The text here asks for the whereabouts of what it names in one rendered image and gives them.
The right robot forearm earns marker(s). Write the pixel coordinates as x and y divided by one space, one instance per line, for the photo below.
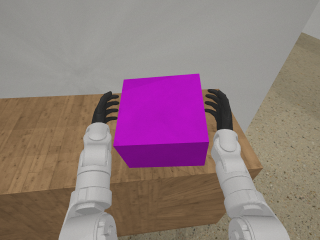
241 196

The left robot forearm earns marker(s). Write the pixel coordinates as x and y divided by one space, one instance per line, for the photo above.
92 191

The pedestal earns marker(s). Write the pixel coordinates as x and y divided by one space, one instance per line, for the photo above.
41 139

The right robot upper arm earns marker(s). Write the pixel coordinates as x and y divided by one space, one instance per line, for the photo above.
256 227

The robot left hand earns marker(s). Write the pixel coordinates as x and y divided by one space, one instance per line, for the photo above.
101 111

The robot right hand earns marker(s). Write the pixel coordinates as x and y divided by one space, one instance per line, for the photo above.
223 114

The carton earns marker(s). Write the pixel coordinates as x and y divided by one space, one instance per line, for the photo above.
161 122

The left robot upper arm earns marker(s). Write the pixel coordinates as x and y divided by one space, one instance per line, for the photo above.
95 226

